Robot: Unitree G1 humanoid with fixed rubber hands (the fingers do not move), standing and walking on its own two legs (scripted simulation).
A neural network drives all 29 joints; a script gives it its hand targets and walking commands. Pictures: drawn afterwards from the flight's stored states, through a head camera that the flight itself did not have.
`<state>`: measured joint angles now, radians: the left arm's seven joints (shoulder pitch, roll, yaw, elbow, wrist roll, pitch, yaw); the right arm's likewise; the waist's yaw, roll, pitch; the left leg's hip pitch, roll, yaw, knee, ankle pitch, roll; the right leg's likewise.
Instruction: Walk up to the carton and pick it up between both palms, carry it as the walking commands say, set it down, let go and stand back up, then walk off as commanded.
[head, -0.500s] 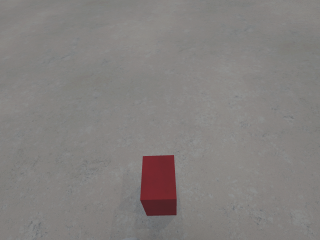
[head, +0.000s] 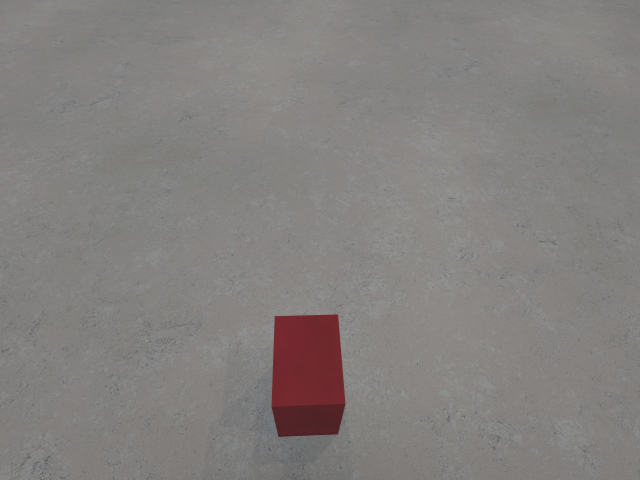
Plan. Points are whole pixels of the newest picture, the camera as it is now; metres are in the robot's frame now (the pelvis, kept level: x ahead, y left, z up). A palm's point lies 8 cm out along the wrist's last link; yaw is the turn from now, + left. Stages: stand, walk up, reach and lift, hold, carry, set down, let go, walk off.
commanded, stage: walk up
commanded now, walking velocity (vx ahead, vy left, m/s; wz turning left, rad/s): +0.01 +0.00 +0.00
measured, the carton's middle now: (307, 377) +0.47 +0.03 -0.64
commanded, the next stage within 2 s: none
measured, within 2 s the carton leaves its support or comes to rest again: neither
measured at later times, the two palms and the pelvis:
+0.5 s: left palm out of the picture +0.04 +0.15 -0.13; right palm out of the picture +0.06 -0.30 -0.16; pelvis +0.02 -0.07 +0.00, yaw +0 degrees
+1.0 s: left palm out of the picture -0.04 +0.22 -0.15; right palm out of the picture -0.04 -0.23 -0.14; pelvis -0.05 -0.01 -0.01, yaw +0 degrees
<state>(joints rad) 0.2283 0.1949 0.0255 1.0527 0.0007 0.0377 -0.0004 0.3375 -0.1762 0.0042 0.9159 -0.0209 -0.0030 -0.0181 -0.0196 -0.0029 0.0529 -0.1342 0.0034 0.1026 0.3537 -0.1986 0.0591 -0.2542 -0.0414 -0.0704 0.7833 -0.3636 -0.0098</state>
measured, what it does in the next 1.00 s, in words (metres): steps on the spot: right foot, then left foot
